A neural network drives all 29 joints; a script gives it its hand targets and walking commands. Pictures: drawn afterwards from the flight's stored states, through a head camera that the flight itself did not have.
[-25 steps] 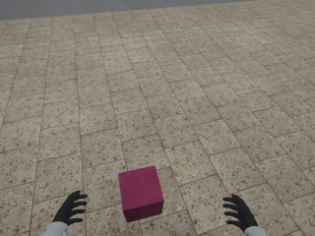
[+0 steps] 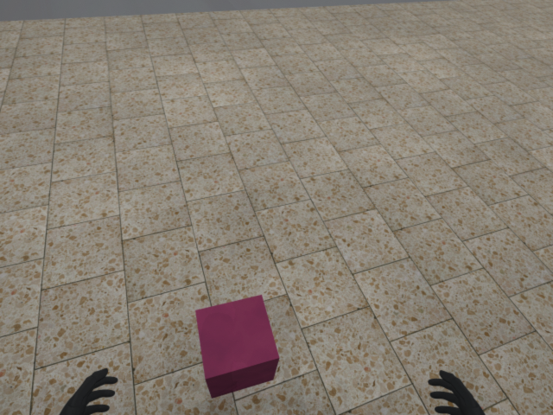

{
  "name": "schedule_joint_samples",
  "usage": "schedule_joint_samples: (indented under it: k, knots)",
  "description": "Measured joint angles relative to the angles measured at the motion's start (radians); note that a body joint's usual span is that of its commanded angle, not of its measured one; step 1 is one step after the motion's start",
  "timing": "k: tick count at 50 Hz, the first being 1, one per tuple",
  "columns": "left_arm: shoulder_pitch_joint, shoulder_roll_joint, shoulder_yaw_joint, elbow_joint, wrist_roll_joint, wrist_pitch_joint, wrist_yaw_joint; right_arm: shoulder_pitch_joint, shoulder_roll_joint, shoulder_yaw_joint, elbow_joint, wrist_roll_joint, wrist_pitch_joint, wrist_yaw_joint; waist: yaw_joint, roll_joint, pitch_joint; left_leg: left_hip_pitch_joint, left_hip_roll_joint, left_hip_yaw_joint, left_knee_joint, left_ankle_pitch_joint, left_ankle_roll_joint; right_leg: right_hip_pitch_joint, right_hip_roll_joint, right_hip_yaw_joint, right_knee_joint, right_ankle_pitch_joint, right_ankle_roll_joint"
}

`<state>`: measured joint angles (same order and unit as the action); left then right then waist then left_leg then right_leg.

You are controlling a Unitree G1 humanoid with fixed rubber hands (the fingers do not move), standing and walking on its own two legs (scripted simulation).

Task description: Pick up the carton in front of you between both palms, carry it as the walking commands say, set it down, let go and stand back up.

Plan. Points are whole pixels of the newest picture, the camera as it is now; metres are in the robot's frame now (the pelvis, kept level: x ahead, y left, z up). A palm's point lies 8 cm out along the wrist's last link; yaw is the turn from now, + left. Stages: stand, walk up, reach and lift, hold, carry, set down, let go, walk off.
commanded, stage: stand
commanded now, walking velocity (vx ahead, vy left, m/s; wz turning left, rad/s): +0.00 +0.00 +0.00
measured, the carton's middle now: (236, 347) +0.41 +0.08 -0.65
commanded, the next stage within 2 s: none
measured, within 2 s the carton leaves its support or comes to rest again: neither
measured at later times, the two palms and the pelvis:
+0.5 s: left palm out of the picture +0.10 +0.29 -0.10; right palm out of the picture +0.10 -0.31 -0.08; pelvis -0.01 +0.00 +0.01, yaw +0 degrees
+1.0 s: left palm out of the picture +0.06 +0.30 -0.10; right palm out of the picture +0.07 -0.31 -0.08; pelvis -0.03 +0.00 +0.01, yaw +0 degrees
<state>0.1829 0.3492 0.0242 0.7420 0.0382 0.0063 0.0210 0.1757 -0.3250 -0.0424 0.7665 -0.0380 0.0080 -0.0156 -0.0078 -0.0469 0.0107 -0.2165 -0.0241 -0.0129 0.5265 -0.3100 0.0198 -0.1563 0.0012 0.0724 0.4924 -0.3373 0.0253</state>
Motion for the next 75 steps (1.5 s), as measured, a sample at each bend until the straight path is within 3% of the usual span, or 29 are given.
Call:
schedule_joint_samples:
  k: [41,75]
  knots:
    - [-0.022,0.035,-0.021,0.214,-0.012,-0.015,-0.005,-0.048,-0.047,0.031,0.221,0.016,-0.013,0.006,0.006,0.018,0.016,0.073,0.007,-0.004,-0.134,0.101,-0.007,0.071,0.002,-0.003,-0.131,0.099,-0.004]
    - [-0.050,0.049,-0.024,0.281,-0.019,-0.018,-0.011,-0.071,-0.063,0.041,0.280,0.023,-0.021,0.007,0.006,0.025,0.021,0.079,0.004,-0.012,-0.167,0.128,-0.007,0.079,-0.002,-0.011,-0.163,0.123,-0.003]
